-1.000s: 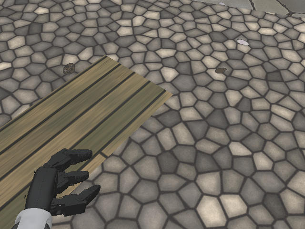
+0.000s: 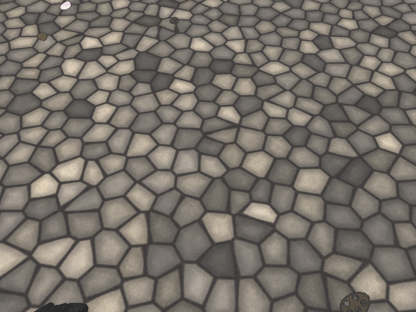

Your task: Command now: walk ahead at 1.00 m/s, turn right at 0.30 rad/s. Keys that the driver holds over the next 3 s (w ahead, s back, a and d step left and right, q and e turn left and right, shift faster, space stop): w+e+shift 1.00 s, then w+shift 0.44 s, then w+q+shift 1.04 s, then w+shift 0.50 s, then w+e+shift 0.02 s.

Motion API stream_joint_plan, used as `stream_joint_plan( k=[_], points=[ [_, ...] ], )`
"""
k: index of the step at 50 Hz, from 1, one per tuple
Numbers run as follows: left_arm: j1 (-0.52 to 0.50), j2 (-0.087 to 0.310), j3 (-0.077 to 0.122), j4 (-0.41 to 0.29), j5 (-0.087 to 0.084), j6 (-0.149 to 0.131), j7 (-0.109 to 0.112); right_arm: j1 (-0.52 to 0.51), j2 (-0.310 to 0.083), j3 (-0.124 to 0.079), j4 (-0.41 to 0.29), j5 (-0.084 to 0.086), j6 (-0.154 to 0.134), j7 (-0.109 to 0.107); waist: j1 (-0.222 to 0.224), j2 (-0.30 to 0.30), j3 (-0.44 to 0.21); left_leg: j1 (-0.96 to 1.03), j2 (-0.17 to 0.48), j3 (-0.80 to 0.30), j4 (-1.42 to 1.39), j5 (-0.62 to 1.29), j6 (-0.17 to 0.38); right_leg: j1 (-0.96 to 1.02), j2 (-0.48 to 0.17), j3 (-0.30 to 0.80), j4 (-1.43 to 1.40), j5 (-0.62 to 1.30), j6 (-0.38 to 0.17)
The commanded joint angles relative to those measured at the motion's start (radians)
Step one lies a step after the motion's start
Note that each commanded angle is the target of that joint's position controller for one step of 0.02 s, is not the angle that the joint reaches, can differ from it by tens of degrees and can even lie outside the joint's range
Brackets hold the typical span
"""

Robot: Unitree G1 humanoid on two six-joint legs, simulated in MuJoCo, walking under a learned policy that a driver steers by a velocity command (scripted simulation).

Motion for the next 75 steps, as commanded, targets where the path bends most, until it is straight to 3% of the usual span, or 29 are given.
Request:
stream_joint_plan(
  k=[1, 2, 6, 11, 16, 19, 20, 21, 24, 26, 28, 34, 38, 40, 41, 42, 43, 44, 46, 50, 54, 59, 61, 63, 64, 65, 66, 68, 75],
  points=[
    [0.304, 0.123, 0.050, 0.018, 0.016, 0.011, -0.002, -0.128, -0.100, 0.010, -0.152, 0.022, -0.074, 0.017, 0.146, -0.102, -0.147, -0.689, 0.063, -0.007, 0.320, 0.099, 0.020, 0.732, -0.316, 0.784, -0.402, -0.472, -0.219],
    [0.286, 0.131, 0.050, 0.023, 0.023, 0.010, -0.008, -0.212, -0.079, 0.012, -0.178, -0.002, -0.091, 0.016, 0.122, -0.004, -0.069, -0.663, 0.076, 0.002, 0.226, 0.108, 0.022, 0.600, -0.268, 0.689, -0.408, -0.310, -0.222],
    [0.252, 0.075, 0.030, 0.042, -0.004, 0.011, -0.002, -0.193, -0.054, 0.011, -0.177, -0.024, -0.091, 0.015, 0.017, -0.070, -0.002, -0.573, 0.118, 0.008, -0.053, 0.129, -0.040, 0.417, -0.180, 0.526, -0.460, -0.114, -0.250],
    [0.292, 0.119, 0.049, 0.065, -0.016, 0.020, 0.036, -0.445, -0.008, 0.032, -0.264, -0.027, -0.106, 0.028, 0.083, -0.079, 0.087, -0.352, 0.052, 0.076, -0.451, 0.521, -0.112, 0.120, -0.114, 0.401, -0.524, -0.044, -0.196],
    [0.367, 0.100, 0.053, 0.111, -0.038, 0.039, 0.047, -0.490, -0.080, -0.008, -0.291, 0.013, -0.106, 0.013, 0.085, -0.121, 0.047, -0.206, 0.036, 0.032, -0.610, 0.537, -0.111, 0.281, -0.141, 0.455, -0.414, 0.052, -0.123],
    [0.279, 0.114, 0.053, 0.068, 0.011, 0.064, 0.038, -0.068, -0.168, -0.061, -0.230, 0.025, -0.098, -0.017, -0.155, -0.146, -0.268, 0.287, 0.140, -0.006, -0.507, 0.302, -0.032, 0.219, -0.083, 0.387, 0.136, 0.382, -0.045],
    [0.423, -0.045, 0.010, 0.042, 0.002, 0.052, 0.036, 0.099, -0.250, -0.077, -0.197, -0.007, -0.084, -0.020, -0.104, 0.196, -0.492, 0.699, 0.421, -0.453, -0.552, -0.011, 0.116, -0.109, 0.034, 0.280, 0.548, -0.158, -0.003],
    [0.459, -0.031, -0.014, 0.018, -0.052, 0.047, 0.038, 0.109, -0.232, -0.072, -0.166, 0.002, -0.078, 0.004, -0.078, 0.436, -0.562, 0.730, 0.528, -0.828, -0.733, -0.372, 0.174, -0.289, -0.024, 0.230, 0.761, -0.370, -0.003],
    [0.142, 0.083, 0.019, -0.005, -0.010, 0.055, 0.042, -0.019, -0.082, -0.042, -0.143, -0.018, -0.055, -0.011, -0.101, 0.022, -0.107, 0.288, 0.383, -0.349, -0.781, 0.048, 0.080, -0.356, -0.147, 0.134, 0.741, -0.187, -0.006],
    [0.123, 0.027, 0.019, -0.037, -0.021, 0.073, 0.022, -0.067, -0.037, -0.028, -0.107, -0.040, -0.057, -0.007, -0.025, 0.068, -0.035, 0.114, 0.334, -0.181, -0.824, 0.199, 0.070, -0.279, -0.202, 0.139, 0.678, -0.162, -0.015],
    [0.105, -0.006, 0.009, -0.063, -0.038, 0.101, 0.013, -0.122, -0.012, -0.025, -0.088, -0.012, -0.062, -0.001, 0.016, 0.072, 0.009, 0.021, 0.353, -0.088, -0.873, 0.250, 0.080, -0.297, -0.248, 0.138, 0.657, -0.182, -0.009],
    [-0.042, 0.038, 0.002, -0.108, -0.008, 0.089, -0.027, -0.165, -0.136, -0.053, -0.071, -0.010, -0.075, -0.015, 0.025, -0.053, 0.106, -0.067, 0.262, 0.284, -0.983, 0.462, 0.021, -0.197, -0.208, 0.021, 0.292, 0.224, -0.006],
    [-0.071, 0.113, 0.034, -0.128, -0.022, 0.081, -0.047, -0.065, -0.250, -0.072, -0.052, -0.008, -0.050, -0.015, 0.063, 0.030, 0.029, 0.122, 0.276, 0.368, -0.793, 1.277, -0.018, 0.019, -0.039, -0.151, 0.147, 0.163, -0.076],
    [0.225, 0.209, 0.086, -0.064, -0.033, 0.098, -0.040, -0.103, -0.295, -0.083, -0.076, -0.002, -0.026, -0.019, 0.238, 0.097, -0.131, 0.072, 0.308, 0.357, -0.384, 1.576, -0.015, 0.369, 0.026, -0.155, 0.160, 0.038, -0.135],
    [0.455, 0.268, 0.122, 0.011, -0.035, 0.115, -0.022, -0.132, -0.259, -0.072, -0.089, 0.001, -0.032, -0.021, 0.339, 0.021, -0.208, -0.162, 0.252, 0.347, -0.034, 1.282, -0.048, 0.731, 0.005, -0.053, 0.084, 0.090, -0.182],
    [0.421, 0.320, 0.117, 0.031, -0.036, 0.122, -0.010, -0.077, -0.050, -0.010, -0.118, -0.034, -0.062, -0.008, 0.200, -0.379, -0.147, -0.489, 0.027, 0.300, 0.434, -0.055, -0.089, 0.867, -0.106, 0.239, 0.031, 0.153, -0.260],
    [0.324, 0.315, 0.097, -0.057, 0.001, 0.089, -0.012, 0.031, -0.061, 0.012, -0.200, 0.008, -0.107, 0.005, 0.091, -0.426, -0.436, -0.735, -0.027, 0.024, 0.602, -0.142, -0.073, 1.053, -0.319, 0.894, -0.258, -0.422, -0.473],
    [0.333, 0.227, 0.092, -0.072, 0.001, 0.072, -0.010, -0.138, -0.185, -0.009, -0.207, 0.027, -0.130, 0.010, 0.179, -0.191, -0.354, -0.755, 0.040, -0.031, 0.496, 0.000, -0.030, 0.950, -0.312, 0.952, -0.397, -0.592, -0.383],
    [0.246, 0.203, 0.080, -0.055, 0.009, 0.034, -0.016, -0.215, -0.135, 0.002, -0.212, 0.012, -0.131, -0.007, 0.076, 0.085, -0.107, -0.686, 0.099, -0.022, 0.297, 0.089, -0.031, 0.610, -0.263, 0.826, -0.419, -0.403, -0.318],
    [0.137, 0.137, 0.056, -0.051, 0.006, 0.028, 0.007, -0.177, -0.115, -0.005, -0.195, -0.016, -0.080, -0.008, -0.026, 0.006, 0.013, -0.517, 0.144, -0.027, 0.040, 0.094, -0.100, 0.239, -0.151, 0.580, -0.433, -0.168, -0.317],
    [0.177, 0.113, 0.049, -0.003, -0.007, 0.035, 0.045, -0.389, -0.009, 0.033, -0.261, -0.041, -0.081, 0.011, 0.074, -0.022, 0.083, -0.331, 0.117, 0.105, -0.368, 0.561, -0.142, 0.018, -0.042, 0.309, -0.448, -0.039, -0.226],
    [0.298, 0.115, 0.055, 0.074, -0.023, 0.037, 0.041, -0.477, -0.073, 0.005, -0.297, 0.007, -0.087, 0.019, 0.142, -0.088, 0.072, -0.335, 0.109, 0.076, -0.564, 0.635, -0.114, 0.277, -0.136, 0.367, -0.396, -0.060, -0.178],
    [0.303, 0.135, 0.063, 0.097, -0.009, 0.056, 0.045, -0.407, -0.108, -0.017, -0.287, 0.013, -0.089, 0.018, 0.094, -0.124, 0.042, -0.329, 0.097, 0.093, -0.565, 0.516, -0.085, 0.430, -0.188, 0.374, -0.309, 0.233, -0.161],
    [0.248, 0.156, 0.060, 0.087, 0.032, 0.070, 0.032, -0.108, -0.176, -0.061, -0.235, 0.030, -0.078, 0.000, -0.092, -0.151, -0.155, -0.016, 0.071, 0.156, -0.499, 0.378, -0.030, 0.434, -0.152, 0.311, 0.025, 0.662, -0.109],
    [0.227, 0.080, 0.033, 0.058, 0.052, 0.065, 0.030, 0.144, -0.207, -0.062, -0.191, 0.016, -0.067, -0.011, -0.185, -0.066, -0.333, 0.349, 0.205, -0.027, -0.403, 0.192, 0.008, 0.197, -0.107, 0.288, 0.406, 0.471, -0.084],
    [0.449, -0.051, -0.005, 0.056, -0.026, 0.040, 0.019, 0.174, -0.282, -0.074, -0.137, -0.005, -0.069, 0.016, -0.043, 0.521, -0.494, 0.608, 0.455, -0.693, -0.709, -0.262, 0.220, -0.136, 0.079, 0.209, 0.800, -0.288, -0.010],
    [0.375, 0.043, -0.001, 0.070, -0.054, 0.037, 0.027, 0.138, -0.161, -0.051, -0.152, -0.001, -0.069, 0.023, -0.089, 0.345, -0.385, 0.549, 0.440, -0.834, -0.841, -0.498, 0.175, -0.270, -0.004, 0.224, 0.837, -0.258, -0.032],
    [0.082, 0.082, 0.003, 0.006, -0.028, 0.024, 0.025, 0.072, -0.111, -0.039, -0.130, -0.021, -0.058, 0.016, -0.101, -0.026, -0.114, 0.261, 0.355, -0.500, -0.822, -0.155, 0.125, -0.280, -0.072, 0.163, 0.770, -0.199, -0.044],
    [-0.020, 0.012, -0.012, -0.035, 0.016, 0.023, 0.010, 0.032, -0.061, -0.011, -0.070, 0.005, -0.071, 0.022, 0.029, -0.009, 0.075, -0.056, 0.262, -0.246, -0.953, 0.150, 0.180, -0.273, -0.182, 0.131, 0.369, -0.040, 0.001]
  ],
)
